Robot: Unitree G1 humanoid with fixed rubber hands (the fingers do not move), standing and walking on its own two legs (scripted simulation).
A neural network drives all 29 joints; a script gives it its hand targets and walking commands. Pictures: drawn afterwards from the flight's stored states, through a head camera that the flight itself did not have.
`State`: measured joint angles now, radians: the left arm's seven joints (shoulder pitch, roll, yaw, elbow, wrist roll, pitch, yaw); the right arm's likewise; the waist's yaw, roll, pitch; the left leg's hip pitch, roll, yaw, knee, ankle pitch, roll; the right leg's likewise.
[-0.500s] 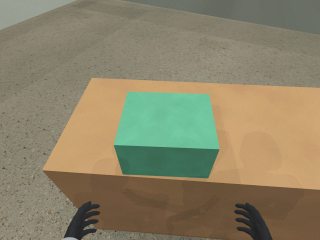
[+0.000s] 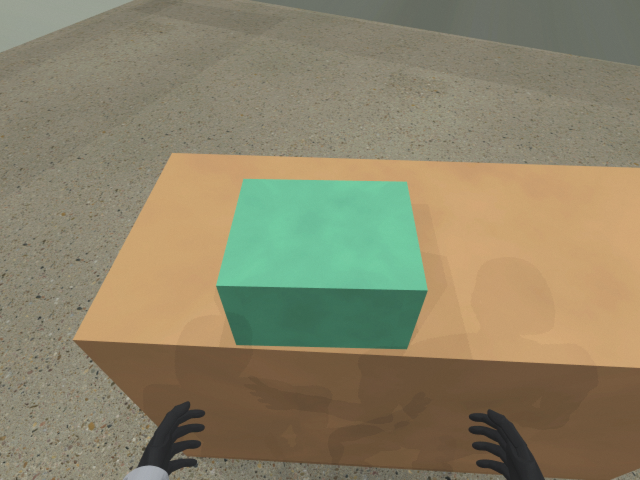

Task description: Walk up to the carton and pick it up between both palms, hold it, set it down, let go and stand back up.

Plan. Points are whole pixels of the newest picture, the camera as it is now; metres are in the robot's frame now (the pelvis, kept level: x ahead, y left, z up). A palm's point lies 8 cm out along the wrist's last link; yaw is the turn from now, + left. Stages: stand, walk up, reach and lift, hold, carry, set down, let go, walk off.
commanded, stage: let go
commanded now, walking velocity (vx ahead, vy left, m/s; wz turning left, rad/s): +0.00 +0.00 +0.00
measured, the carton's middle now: (323, 261) +0.44 +0.02 +0.00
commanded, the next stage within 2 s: stand in 0.16 s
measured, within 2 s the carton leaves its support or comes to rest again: neither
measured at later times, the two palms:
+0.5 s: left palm out of the picture +0.07 +0.26 -0.11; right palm out of the picture +0.09 -0.23 -0.12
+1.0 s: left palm out of the picture -0.02 +0.26 -0.14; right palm out of the picture +0.04 -0.22 -0.13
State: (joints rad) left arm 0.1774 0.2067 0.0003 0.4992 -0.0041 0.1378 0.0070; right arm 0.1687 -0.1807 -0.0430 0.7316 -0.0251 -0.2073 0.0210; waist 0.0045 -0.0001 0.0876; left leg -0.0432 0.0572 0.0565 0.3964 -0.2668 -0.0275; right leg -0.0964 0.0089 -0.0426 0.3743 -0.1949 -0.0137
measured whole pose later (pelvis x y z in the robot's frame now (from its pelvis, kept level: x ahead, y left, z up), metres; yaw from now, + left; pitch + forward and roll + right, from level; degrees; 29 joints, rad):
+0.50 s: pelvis +0.00 +0.01 -0.01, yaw +4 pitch +0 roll -1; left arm 0.30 0.22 0.04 0.71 0.04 -0.01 -0.01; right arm 0.30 -0.22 -0.04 0.78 -0.04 -0.01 0.04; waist 0.01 0.01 0.00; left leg -0.21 0.03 -0.01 0.51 -0.30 -0.01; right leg -0.23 -0.03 -0.10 0.47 -0.24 0.00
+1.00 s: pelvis +0.00 +0.02 +0.00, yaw +6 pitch -1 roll -1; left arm 0.35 0.19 0.03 0.94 0.02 -0.01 0.02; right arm 0.35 -0.20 -0.03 0.93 -0.02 -0.01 -0.01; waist 0.01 0.01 -0.01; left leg -0.19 0.00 -0.03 0.47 -0.27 0.01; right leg -0.19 -0.06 -0.13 0.43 -0.22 0.02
